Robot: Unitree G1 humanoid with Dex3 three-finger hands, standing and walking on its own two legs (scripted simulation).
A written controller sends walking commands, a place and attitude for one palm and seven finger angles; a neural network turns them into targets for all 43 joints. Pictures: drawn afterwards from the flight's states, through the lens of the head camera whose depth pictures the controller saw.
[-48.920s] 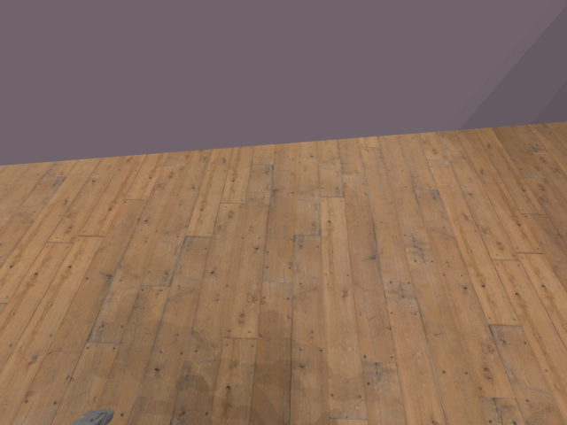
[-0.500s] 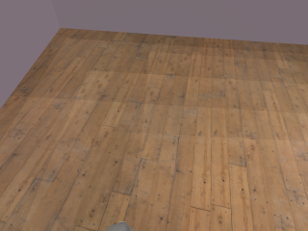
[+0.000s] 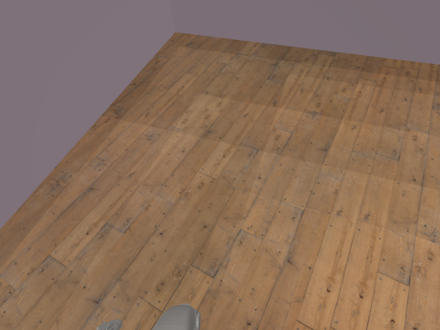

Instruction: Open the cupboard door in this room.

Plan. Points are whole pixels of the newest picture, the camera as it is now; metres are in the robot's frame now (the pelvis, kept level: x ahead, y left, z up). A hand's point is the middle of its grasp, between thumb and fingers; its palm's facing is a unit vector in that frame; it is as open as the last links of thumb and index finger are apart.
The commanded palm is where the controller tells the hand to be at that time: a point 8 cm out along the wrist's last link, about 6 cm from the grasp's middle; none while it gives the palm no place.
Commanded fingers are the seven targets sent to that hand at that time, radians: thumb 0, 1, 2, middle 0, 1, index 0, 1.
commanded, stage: turn to face it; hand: left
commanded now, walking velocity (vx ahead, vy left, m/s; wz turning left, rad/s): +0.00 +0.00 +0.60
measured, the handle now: out of the picture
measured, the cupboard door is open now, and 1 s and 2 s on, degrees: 41 41 41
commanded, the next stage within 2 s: none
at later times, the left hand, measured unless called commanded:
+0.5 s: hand out of the picture +0.04 +0.22 -0.16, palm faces +0.34 -0.89 -0.30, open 7.4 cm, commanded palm none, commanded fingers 0.00 0.90 0.90 -0.20 -0.30 -0.20 -0.30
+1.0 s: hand out of the picture -0.05 +0.16 -0.19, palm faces +0.63 -0.73 -0.25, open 7.4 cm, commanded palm none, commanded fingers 0.00 0.90 0.90 -0.20 -0.30 -0.20 -0.30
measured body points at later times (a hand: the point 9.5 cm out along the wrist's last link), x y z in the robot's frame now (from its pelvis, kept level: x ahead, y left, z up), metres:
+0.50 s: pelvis +0.02 -0.02 -0.01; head +0.08 -0.01 +0.44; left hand +0.02 +0.26 -0.14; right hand +0.19 -0.23 -0.16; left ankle -0.02 +0.12 -0.74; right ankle +0.07 -0.15 -0.71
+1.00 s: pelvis +0.04 -0.04 -0.02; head +0.07 +0.01 +0.43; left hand -0.08 +0.20 -0.17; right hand +0.29 -0.17 -0.15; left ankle -0.03 +0.05 -0.74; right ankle +0.08 -0.16 -0.70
